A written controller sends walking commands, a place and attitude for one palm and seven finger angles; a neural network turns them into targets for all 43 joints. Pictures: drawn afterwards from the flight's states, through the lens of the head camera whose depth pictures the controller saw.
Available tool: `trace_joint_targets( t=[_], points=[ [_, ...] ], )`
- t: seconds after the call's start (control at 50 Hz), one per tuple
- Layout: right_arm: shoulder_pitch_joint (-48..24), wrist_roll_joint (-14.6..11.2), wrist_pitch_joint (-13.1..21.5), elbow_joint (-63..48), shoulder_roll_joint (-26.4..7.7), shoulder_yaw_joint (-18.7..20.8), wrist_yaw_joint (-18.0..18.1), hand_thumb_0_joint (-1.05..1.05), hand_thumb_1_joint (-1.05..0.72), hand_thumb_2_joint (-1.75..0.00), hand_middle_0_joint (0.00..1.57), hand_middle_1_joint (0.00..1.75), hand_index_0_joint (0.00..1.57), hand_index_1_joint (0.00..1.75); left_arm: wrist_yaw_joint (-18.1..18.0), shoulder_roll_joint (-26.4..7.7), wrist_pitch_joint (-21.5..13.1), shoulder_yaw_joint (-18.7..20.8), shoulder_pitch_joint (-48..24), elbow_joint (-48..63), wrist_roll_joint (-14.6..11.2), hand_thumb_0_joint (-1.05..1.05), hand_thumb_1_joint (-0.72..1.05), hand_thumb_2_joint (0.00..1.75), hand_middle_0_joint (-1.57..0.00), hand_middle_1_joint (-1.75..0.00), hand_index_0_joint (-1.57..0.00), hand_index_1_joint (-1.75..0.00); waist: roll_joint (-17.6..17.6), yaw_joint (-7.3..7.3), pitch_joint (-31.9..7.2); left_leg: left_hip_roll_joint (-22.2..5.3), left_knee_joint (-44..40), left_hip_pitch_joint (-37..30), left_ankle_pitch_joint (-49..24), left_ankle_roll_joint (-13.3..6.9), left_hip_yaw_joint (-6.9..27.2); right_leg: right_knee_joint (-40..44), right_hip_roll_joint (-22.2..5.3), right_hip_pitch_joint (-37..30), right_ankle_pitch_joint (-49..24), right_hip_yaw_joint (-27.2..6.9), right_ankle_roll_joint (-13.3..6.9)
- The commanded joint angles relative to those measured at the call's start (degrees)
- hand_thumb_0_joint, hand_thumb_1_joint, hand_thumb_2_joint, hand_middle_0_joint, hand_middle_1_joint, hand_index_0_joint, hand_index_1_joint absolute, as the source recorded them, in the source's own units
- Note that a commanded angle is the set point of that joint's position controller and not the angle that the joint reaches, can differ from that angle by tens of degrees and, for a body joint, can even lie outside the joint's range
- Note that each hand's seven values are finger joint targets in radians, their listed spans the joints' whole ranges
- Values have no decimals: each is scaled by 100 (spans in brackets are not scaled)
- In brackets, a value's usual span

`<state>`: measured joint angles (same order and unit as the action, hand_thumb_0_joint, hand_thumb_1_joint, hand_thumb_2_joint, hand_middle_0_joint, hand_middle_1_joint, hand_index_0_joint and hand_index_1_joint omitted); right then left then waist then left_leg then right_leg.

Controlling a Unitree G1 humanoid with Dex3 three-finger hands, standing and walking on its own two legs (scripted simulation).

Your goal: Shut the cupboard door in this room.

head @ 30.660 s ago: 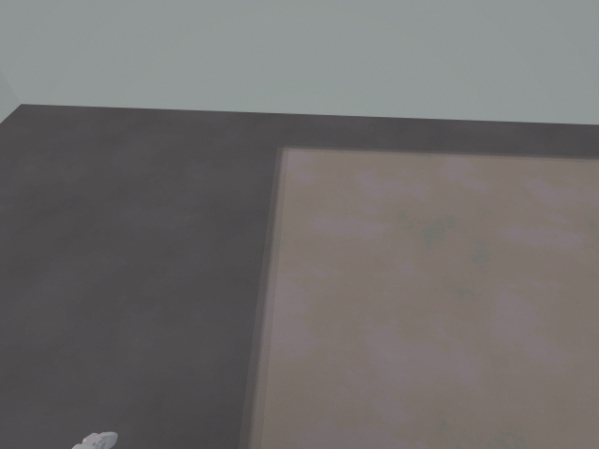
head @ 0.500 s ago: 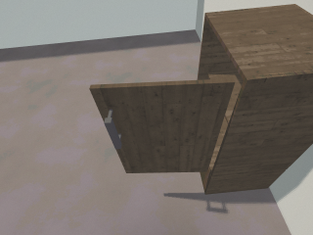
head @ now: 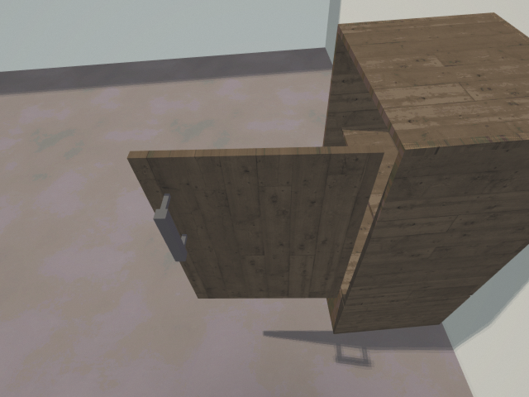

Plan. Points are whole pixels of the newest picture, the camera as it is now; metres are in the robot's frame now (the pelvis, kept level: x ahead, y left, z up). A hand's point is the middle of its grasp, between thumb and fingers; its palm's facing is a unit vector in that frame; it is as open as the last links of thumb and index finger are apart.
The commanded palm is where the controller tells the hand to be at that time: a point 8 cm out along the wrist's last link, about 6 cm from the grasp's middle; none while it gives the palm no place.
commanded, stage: raise the hand and make a fist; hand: left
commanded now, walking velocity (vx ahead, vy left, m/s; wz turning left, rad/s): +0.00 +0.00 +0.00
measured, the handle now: (174, 228) +0.43 +0.22 -0.06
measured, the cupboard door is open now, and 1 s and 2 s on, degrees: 85 85 85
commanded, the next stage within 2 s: bring the fist close to the handle in 2.00 s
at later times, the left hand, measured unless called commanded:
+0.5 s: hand out of the picture +0.12 +0.17 -0.08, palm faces +0.02 -1.00 +0.01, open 6.2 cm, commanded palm +0.11 +0.23 -0.07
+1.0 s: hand (131, 393) +0.14 +0.21 -0.07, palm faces +0.03 -1.00 -0.04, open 3.8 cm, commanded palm +0.12 +0.26 -0.06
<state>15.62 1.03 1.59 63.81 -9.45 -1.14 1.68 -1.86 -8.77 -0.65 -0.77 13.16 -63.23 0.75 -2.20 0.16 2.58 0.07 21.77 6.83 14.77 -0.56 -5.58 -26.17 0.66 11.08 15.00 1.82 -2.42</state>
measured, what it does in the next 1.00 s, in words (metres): lowers itself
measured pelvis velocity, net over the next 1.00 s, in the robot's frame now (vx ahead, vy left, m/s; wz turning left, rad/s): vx -0.08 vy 0.04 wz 0.01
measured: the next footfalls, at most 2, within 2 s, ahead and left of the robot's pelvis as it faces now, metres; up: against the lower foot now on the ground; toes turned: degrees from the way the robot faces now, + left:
none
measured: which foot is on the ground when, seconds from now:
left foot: down 0.00-1.00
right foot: down 0.00-1.00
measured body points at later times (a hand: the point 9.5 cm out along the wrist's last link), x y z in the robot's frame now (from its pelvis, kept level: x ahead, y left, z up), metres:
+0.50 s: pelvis -0.06 -0.01 -0.11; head -0.01 -0.01 +0.34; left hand +0.12 +0.22 -0.08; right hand +0.20 -0.26 -0.13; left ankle -0.03 +0.12 -0.74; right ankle -0.01 -0.09 -0.74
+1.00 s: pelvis -0.08 +0.04 -0.11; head -0.01 +0.05 +0.33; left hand +0.13 +0.27 -0.06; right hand +0.08 -0.20 -0.19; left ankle -0.03 +0.12 -0.74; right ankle -0.01 -0.09 -0.74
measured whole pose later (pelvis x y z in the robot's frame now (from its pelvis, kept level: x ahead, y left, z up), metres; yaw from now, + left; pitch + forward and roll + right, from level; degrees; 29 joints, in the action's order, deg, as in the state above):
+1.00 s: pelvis -0.08 +0.04 -0.11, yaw +0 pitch +16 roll -3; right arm 17.6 -0.2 13.4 30.0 -14.3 -1.0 2.9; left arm 9.0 -12.6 -23.0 5.6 25.1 4.3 -13.5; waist -1.8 0.4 -8.5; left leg 1.8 73.1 57.8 31.1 -2.7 1.0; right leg -69.2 -0.6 57.8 27.2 3.4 -0.2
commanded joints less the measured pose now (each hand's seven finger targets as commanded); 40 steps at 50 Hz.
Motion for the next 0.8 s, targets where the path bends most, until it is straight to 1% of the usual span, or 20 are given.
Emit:
trace_joint_targets(
  t=[0.0,0.04,0.06,0.08,0.1,0.12,0.14,0.16,0.18,0.2,0.24,0.28,0.32,0.36,0.44,0.5,0.58,0.62,0.7,0.78],
  points=[
    [397,-27,45,-76,-482,96,47,0,-90,-90,20,30,20,30,-26,-607,-108,82,356,133,-32,0,90,90,-20,-30,-20,-30,310,11,-145,-638,-284,-38,-1156,-103,536,430,-721,-164,-1792,-755,-136],
    [378,-31,33,-55,-448,99,51,0,-90,-90,20,30,20,30,-29,-615,-112,86,365,132,-26,0,90,90,-20,-30,-20,-30,320,11,-43,-628,-284,14,-1095,-92,525,468,-726,-167,-1831,-750,-140],
    [-187,-119,52,-426,-672,198,-13,0,-90,-90,20,30,20,30,-277,-783,-221,183,1053,-113,27,0,90,90,-20,-30,-20,-30,1339,-260,-163,-729,1118,723,-774,56,289,372,-1128,-568,-4509,-970,367],
    [486,-19,1159,-2033,-1880,497,801,0,-90,-90,20,30,20,30,-201,-4267,-2025,2478,-4015,8668,-801,0,90,90,-20,-30,-20,-30,582,492,-2268,-483,1661,-1683,-1857,-187,40,-301,-673,-177,-3414,-917,228],
    [-319,-250,1419,-2086,-1055,201,659,0,-90,-90,20,30,20,30,-264,-1230,-1468,243,-190,6853,-706,0,90,90,-22,-32,-22,-32,-1892,191,-3235,16,1096,-903,-2953,-218,308,-1051,-211,-282,-2853,-550,34],
    [-459,-209,1668,-2334,-1035,171,465,0,-90,-90,20,30,20,30,-310,-91,-742,-3,1033,6969,-1115,0,90,90,-24,-34,-24,-34,-1923,-101,-2791,-195,690,-877,-3980,-83,443,-844,-143,110,-1660,131,32],
    [-334,-309,1793,-2054,-1010,270,393,0,-90,-90,20,30,20,30,-408,-255,-700,267,616,5970,-939,0,90,90,-25,-36,-25,-36,-394,285,-898,-245,935,104,-3204,-90,619,-661,-108,1019,-1257,188,143],
    [-255,-227,1840,-2281,-1146,470,327,0,-90,-90,20,30,20,30,-296,-328,-978,593,438,5854,-1018,0,90,90,-27,-38,-27,-38,433,404,-247,-60,1276,886,-2146,-97,646,-655,-150,1402,-1812,181,205],
    [-269,-131,1852,-2374,-1197,563,259,0,-90,-90,20,30,20,30,-101,-510,-1315,1060,1005,5237,-1060,0,90,90,-29,-40,-29,-40,1164,242,-345,20,1587,1554,-1429,-79,662,-869,-264,1587,-1842,180,304],
    [-385,-61,1887,-2573,-1173,568,180,0,-90,-90,20,30,20,30,183,-258,-1742,993,1471,4934,-1165,0,90,90,-31,-42,-31,-42,1672,109,-481,106,1893,2168,-875,-30,690,-1172,-320,1728,-1734,38,396],
    [-526,-52,1944,-2939,-1068,605,-5,0,-90,-90,20,30,20,30,881,-33,-2695,1069,2166,4655,-1390,0,90,90,-35,-46,-35,-46,1585,-273,-950,245,2500,2988,-589,125,620,-1916,-405,1745,-1719,-266,321],
    [-625,-48,1938,-3229,-1070,673,-153,0,-90,-90,20,30,20,30,1673,-94,-3680,1094,2104,4815,-1570,0,90,90,-38,-50,-38,-50,1504,-359,-1378,328,3192,3762,-246,176,547,-2516,-439,1983,-1513,-602,290],
    [-656,-91,1866,-3520,-1111,718,-252,0,-90,-90,20,30,20,30,2349,-514,-4260,1240,1931,4901,-1608,0,90,90,-42,-54,-42,-54,932,-365,-1636,377,3840,4395,71,147,512,-2851,-548,2170,-1145,-1100,213],
    [-983,-176,1705,-4090,-1152,714,-194,0,-90,-90,20,30,20,30,2529,-889,-3993,1504,1639,5477,-1795,0,90,90,-46,-58,-46,-58,762,-473,-1982,441,4133,4876,596,40,379,-2689,-577,2227,195,-1480,228],
    [-891,-239,1496,-4619,-1105,648,10,0,-90,-90,20,30,20,30,2019,-981,-3363,1468,534,7094,-1945,0,90,90,-53,-66,-53,-66,547,-213,-2167,292,4382,4990,1164,-124,469,-2483,-354,2832,2115,-1399,208],
    [-649,-191,1526,-4582,-1105,560,89,0,-90,-90,20,30,20,30,1558,-895,-3455,991,128,8317,-1640,0,90,90,-58,-72,-58,-72,-94,23,-2339,155,4319,4512,1026,-199,633,-2822,-123,3426,1879,-810,77],
    [-538,-177,1568,-4412,-1153,420,186,0,-90,-90,20,30,20,30,1492,-838,-3211,622,275,8091,-1421,0,90,90,-66,-80,-66,-80,-65,237,-2042,103,4263,4704,1383,-196,827,-2983,-26,3850,2020,-459,76],
    [-611,-219,1566,-4352,-1157,363,231,0,-90,-90,20,30,20,30,1541,-905,-2852,718,507,7606,-1427,0,90,90,-69,-84,-69,-84,48,165,-1869,110,4180,4898,1612,-181,864,-2913,-20,3853,2310,-433,72],
    [-649,-278,1535,-4489,-1111,317,245,0,-90,-90,20,30,20,30,1492,-1038,-2232,1059,859,7656,-1593,0,90,90,-77,-92,-77,-92,173,-116,-2259,151,3874,4899,1773,-128,879,-2823,-87,3433,2554,-373,103],
    [-682,-237,1542,-4513,-1060,287,229,0,-90,-90,20,30,20,30,1223,-984,-2240,1190,921,7909,-1658,0,90,90,-84,-100,-84,-100,228,-206,-2272,143,3674,4771,1641,-100,951,-2964,-59,3420,2337,-158,74]
  ],
)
